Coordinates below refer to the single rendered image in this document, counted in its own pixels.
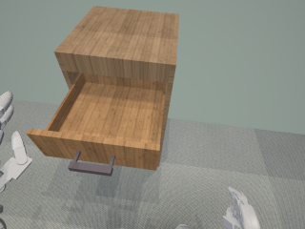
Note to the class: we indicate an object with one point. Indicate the drawer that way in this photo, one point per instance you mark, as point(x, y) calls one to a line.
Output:
point(103, 116)

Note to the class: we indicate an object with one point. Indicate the handle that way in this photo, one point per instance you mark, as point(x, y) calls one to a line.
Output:
point(89, 168)

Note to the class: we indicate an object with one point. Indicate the cabinet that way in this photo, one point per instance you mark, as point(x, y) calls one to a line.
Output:
point(136, 44)

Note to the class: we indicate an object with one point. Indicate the left robot hand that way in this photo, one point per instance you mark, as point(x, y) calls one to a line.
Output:
point(17, 165)

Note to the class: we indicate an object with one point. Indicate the right robot hand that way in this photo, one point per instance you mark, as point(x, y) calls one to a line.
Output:
point(244, 217)

